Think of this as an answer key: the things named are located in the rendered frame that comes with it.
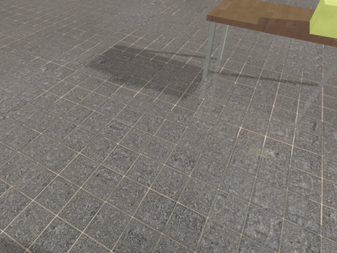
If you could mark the carton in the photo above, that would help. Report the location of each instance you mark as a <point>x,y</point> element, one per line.
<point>324,19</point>

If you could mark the table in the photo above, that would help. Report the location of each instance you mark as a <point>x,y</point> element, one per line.
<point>267,17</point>

